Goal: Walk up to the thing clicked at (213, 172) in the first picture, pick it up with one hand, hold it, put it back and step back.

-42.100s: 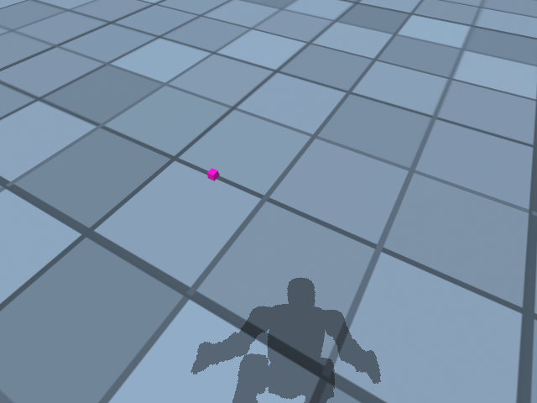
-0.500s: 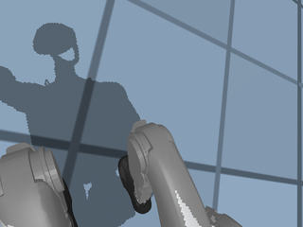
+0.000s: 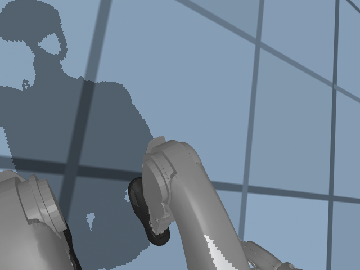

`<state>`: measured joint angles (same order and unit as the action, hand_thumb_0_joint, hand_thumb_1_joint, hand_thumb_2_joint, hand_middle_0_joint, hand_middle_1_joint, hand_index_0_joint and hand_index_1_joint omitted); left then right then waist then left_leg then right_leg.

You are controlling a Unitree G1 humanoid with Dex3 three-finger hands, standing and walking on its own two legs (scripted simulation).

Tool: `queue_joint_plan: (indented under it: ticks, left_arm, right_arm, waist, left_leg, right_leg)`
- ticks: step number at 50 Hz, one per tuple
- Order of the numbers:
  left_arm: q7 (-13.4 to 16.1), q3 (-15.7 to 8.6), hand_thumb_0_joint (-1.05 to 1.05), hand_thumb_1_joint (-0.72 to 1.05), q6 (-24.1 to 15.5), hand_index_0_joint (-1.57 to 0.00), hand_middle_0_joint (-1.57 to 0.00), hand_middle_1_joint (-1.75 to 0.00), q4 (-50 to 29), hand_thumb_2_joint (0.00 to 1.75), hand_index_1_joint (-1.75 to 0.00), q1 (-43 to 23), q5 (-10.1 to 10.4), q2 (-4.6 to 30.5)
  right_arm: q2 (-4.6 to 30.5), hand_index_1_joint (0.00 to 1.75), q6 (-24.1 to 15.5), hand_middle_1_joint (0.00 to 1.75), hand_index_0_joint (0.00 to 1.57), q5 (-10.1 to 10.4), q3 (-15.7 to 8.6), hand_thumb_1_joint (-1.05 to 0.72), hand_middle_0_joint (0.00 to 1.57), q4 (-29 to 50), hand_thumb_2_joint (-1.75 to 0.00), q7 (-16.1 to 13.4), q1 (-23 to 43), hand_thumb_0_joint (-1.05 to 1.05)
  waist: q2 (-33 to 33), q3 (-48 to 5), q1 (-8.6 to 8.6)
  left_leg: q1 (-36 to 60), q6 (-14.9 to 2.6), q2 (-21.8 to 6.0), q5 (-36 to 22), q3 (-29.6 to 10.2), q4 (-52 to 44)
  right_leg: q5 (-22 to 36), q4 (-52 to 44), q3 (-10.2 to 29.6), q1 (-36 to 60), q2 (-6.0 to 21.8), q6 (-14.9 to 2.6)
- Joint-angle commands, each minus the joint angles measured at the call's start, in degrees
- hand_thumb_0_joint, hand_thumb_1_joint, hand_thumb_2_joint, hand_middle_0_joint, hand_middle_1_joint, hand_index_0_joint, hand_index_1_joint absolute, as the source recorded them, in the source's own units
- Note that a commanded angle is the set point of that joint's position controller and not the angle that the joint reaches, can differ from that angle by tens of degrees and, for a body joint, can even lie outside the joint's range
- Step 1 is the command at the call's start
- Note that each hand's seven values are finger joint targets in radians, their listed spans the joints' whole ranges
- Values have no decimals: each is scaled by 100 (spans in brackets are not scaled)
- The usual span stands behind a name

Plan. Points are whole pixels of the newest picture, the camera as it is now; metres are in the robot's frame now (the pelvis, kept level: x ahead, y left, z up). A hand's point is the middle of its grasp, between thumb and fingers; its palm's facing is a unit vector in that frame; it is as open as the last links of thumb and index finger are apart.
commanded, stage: rest palm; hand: left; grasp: from above
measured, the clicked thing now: out of the picture +0.36 +0.41 -0.30
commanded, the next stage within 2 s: close in 0.58 s
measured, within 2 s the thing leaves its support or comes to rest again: neither
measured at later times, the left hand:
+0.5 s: hand out of the picture +0.35 +0.40 -0.26, palm faces -0.02 -0.45 -0.89, open 11.4 cm
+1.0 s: hand out of the picture +0.35 +0.40 -0.26, palm faces +0.01 -0.46 -0.89, open 10.2 cm
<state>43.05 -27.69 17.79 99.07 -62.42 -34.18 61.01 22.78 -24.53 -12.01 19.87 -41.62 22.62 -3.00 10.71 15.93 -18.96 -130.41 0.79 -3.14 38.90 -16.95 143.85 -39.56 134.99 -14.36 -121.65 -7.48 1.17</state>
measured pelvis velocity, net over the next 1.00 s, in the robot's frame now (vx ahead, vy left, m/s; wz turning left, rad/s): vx -0.01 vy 0.00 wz -0.02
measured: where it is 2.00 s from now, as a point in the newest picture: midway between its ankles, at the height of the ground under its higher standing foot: (112, 239)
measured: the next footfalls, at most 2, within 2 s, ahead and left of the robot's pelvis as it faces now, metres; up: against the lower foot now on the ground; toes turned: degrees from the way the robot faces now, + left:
none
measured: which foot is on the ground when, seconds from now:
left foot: down 0.00-1.00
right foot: down 0.00-1.00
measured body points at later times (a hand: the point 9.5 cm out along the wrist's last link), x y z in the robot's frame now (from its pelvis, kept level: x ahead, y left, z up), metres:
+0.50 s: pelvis +0.00 +0.00 +0.00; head +0.27 +0.15 +0.32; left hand +0.35 +0.42 -0.21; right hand +0.06 -0.24 -0.05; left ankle +0.08 +0.13 -0.28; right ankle +0.11 -0.10 -0.28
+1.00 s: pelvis -0.01 +0.00 +0.00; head +0.27 +0.15 +0.32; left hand +0.35 +0.42 -0.21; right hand +0.06 -0.23 -0.05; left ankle +0.08 +0.13 -0.28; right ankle +0.11 -0.10 -0.28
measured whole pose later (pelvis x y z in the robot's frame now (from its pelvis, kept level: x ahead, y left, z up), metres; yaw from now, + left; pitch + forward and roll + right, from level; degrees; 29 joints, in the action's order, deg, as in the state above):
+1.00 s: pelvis -0.01 +0.00 +0.00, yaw -1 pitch +21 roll -15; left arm 42.5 -25.3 18.2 98.0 -59.6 -29.8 60.9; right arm 22.8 -23.8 -11.4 21.5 -40.8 21.8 -2.7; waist 11.7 16.3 -17.9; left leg -129.6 0.5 -3.4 38.6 -18.2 144.4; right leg -38.5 134.3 -15.2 -120.4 -8.0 1.7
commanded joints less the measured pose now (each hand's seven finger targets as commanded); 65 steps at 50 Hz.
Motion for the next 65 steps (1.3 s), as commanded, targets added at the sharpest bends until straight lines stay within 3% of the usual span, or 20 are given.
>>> queue_joint_plan:
  ticks: [1, 4, 9, 13, 21, 25, 29, 32, 34, 38, 43, 51, 52, 58, 59, 61, 63, 65]
  left_arm:
    - [145, 200, 0, -18, 33, -34, -34, -75, -407, 71, -76, -767, -38, 1619]
    - [31, 283, 0, -16, 28, -36, -37, -73, -279, 70, -74, -562, 98, 1401]
    - [13, 325, 0, -11, -53, -41, -43, -67, -333, 68, -69, -642, 216, 1438]
    - [92, 273, 0, -8, -123, -43, -44, -66, -435, 67, -68, -674, 170, 1592]
    - [245, 367, 0, -9, -73, -42, -44, -65, -516, 68, -67, -864, 83, 1450]
    - [263, 388, 0, -9, -27, -42, -43, -65, -453, 67, -67, -755, 151, 1407]
    - [183, 440, 0, -7, -24, -43, -44, -68, -450, 67, -69, -610, 260, 1333]
    - [191, 363, 0, -4, -39, -45, -46, -65, -433, 64, -66, -511, 185, 1465]
    - [153, 438, 0, -2, -47, -47, -48, -66, -501, 64, -67, -483, 216, 1384]
    - [220, 345, 0, 9, -53, -55, -55, -56, -649, 55, -57, -502, 277, 1475]
    - [226, 280, 0, 9, -37, -54, -54, -55, -691, 54, -56, -619, 370, 1478]
    - [150, 430, 0, 13, 71, -57, -57, -54, -453, 52, -54, -662, 268, 1331]
    - [130, 535, 0, 15, 74, -58, -58, -54, -521, 51, -54, -699, 223, 1324]
    - [98, 410, 0, 17, 42, -60, -59, -52, -468, 48, -52, -477, 268, 1398]
    - [80, 429, 0, 17, 49, -60, -60, -51, -526, 47, -51, -502, 365, 1329]
    - [109, 321, 0, 19, 37, -62, -62, -49, -505, 46, -50, -430, 325, 1450]
    - [79, 429, 0, 20, 38, -63, -63, -47, -617, 46, -48, -455, 323, 1392]
    - [116, 316, 0, 20, 27, -62, -62, -48, -645, 45, -48, -454, 292, 1455]
  right_arm:
    - [1825, 30, 1, 30, 20, 40, -374, -91, 20, -147, -90, -25, -1151, 0]
    - [1894, 30, 6, 30, 20, 74, -398, -91, 20, -105, -91, -51, -1139, 0]
    - [1970, 30, 4, 30, 20, 109, -379, -91, 20, -80, -91, -100, -1087, 0]
    - [1952, 30, -10, 30, 20, 113, -346, -91, 20, -100, -91, -142, -1005, 0]
    - [2001, 30, -6, 30, 20, 99, -362, -91, 20, -174, -91, -86, -985, 0]
    - [2032, 30, 17, 30, 20, 85, -349, -91, 20, -118, -91, -51, -1111, 0]
    - [1983, 30, -22, 30, 20, 103, -312, -91, 20, -76, -91, -43, -998, 0]
    - [2029, 30, -12, 30, 20, 122, -343, -91, 20, -80, -91, -27, -1052, 0]
    - [2015, 30, -15, 30, 20, 130, -330, -91, 20, -32, -91, -29, -978, 0]
    - [2016, 30, 10, 30, 20, 126, -324, -90, 20, 7, -90, -39, -1031, 0]
    - [2014, 30, 27, 30, 20, 122, -333, -90, 20, -67, -90, -83, -1007, 0]
    - [2015, 30, 94, 30, 20, 134, -347, -89, 20, -92, -90, -120, -1067, 0]
    - [1968, 30, 81, 30, 20, 139, -304, -89, 20, -83, -90, -95, -1018, 0]
    - [1960, 30, 84, 30, 20, 160, -321, -89, 20, -64, -90, -101, -1060, 0]
    - [1972, 30, 64, 30, 20, 177, -321, -89, 20, -20, -90, -100, -1004, 0]
    - [2012, 30, 81, 30, 20, 187, -352, -89, 20, -66, -90, -97, -1071, 0]
    - [1948, 30, 67, 30, 20, 188, -329, -89, 20, -62, -90, -93, -998, 0]
    - [1981, 30, 73, 30, 20, 194, -358, -89, 20, -80, -90, -88, -1011, 0]
  waist:
    - [-2986, -3840, -194]
    - [-2856, -3733, -213]
    - [-2633, -3579, -264]
    - [-2804, -3542, -208]
    - [-3276, -3457, -268]
    - [-3176, -3575, -313]
    - [-3010, -3421, -277]
    - [-3124, -3493, -187]
    - [-3071, -3348, -220]
    - [-3024, -3570, -221]
    - [-3131, -3566, -243]
    - [-3013, -3508, -304]
    - [-3034, -3416, -300]
    - [-2910, -3461, -212]
    - [-2858, -3437, -186]
    - [-2947, -3551, -128]
    - [-3028, -3444, -135]
    - [-3059, -3518, -121]
  left_leg:
    - [2597, -68, -327, -1025, 603, -1259]
    - [2597, -64, -360, -871, 474, -1343]
    - [2386, -115, -367, -676, 378, -1300]
    - [2513, -68, -392, -530, 334, -1398]
    - [2908, 49, -450, -605, 191, -1579]
    - [2839, 9, -412, -939, 290, -1442]
    - [2748, -2, -405, -843, 312, -1416]
    - [2834, 20, -420, -888, 272, -1490]
    - [2759, 10, -423, -784, 258, -1487]
    - [2739, -26, -397, -869, 334, -1410]
    - [2811, 10, -433, -698, 295, -1494]
    - [2775, -7, -423, -785, 265, -1439]
    - [2681, -21, -406, -724, 272, -1436]
    - [2630, -42, -382, -719, 279, -1461]
    - [2651, -32, -399, -727, 275, -1432]
    - [2711, -24, -416, -750, 252, -1491]
    - [2714, -9, -412, -718, 269, -1505]
    - [2768, 5, -438, -736, 224, -1534]
  right_leg:
    - [1539, -1382, -183, 1995, -55, -99]
    - [1434, -1343, -257, 1892, -64, -95]
    - [1274, -1382, -278, 1797, -84, -82]
    - [1163, -1364, -303, 1760, -70, -105]
    - [1326, -1194, -450, 1610, 8, -138]
    - [1623, -1262, -400, 1891, -33, -121]
    - [1568, -1277, -374, 1836, -37, -98]
    - [1565, -1246, -435, 1865, -45, -128]
    - [1488, -1209, -425, 1793, -38, -124]
    - [1572, -1338, -371, 2007, -72, -111]
    - [1418, -1315, -395, 1857, -49, -122]
    - [1503, -1322, -423, 1801, -57, -119]
    - [1425, -1292, -421, 1714, -20, -114]
    - [1427, -1326, -400, 1852, -62, -111]
    - [1420, -1321, -377, 1812, -58, -105]
    - [1432, -1314, -427, 1848, -89, -123]
    - [1400, -1282, -396, 1751, -50, -121]
    - [1419, -1243, -447, 1747, -57, -134]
